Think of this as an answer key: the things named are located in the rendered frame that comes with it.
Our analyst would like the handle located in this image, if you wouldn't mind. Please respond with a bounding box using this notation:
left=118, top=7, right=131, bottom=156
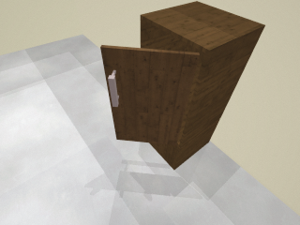
left=108, top=70, right=119, bottom=107

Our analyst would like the cupboard door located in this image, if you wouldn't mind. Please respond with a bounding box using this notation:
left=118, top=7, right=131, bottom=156
left=100, top=45, right=200, bottom=145

